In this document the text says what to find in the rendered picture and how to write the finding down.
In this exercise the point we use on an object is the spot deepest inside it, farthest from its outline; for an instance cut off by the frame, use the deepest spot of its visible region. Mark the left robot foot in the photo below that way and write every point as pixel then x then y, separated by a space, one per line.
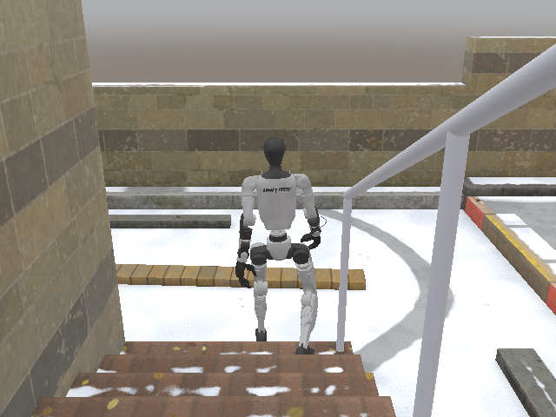
pixel 261 336

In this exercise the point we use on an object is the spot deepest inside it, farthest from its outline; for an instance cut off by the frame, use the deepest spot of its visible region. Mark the robot right hand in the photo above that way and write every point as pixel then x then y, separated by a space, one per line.
pixel 309 237

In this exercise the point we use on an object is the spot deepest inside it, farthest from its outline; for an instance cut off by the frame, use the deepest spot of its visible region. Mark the robot left upper arm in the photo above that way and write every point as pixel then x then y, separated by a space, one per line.
pixel 248 198

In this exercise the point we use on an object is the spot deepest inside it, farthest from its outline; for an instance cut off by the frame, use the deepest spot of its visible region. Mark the robot right upper arm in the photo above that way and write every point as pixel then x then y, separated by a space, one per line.
pixel 307 195

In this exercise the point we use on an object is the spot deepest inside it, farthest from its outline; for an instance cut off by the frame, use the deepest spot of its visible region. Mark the robot left hand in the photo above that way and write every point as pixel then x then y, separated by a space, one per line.
pixel 239 271

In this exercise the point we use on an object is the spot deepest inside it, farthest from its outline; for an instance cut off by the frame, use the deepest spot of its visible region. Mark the robot left forearm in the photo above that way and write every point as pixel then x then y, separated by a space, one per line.
pixel 244 241

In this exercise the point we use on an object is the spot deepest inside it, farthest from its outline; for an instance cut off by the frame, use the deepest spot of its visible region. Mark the right robot shin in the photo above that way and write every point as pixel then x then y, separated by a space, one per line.
pixel 308 318

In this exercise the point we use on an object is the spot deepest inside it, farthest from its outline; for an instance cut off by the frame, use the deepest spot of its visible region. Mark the robot right forearm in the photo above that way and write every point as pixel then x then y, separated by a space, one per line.
pixel 314 224

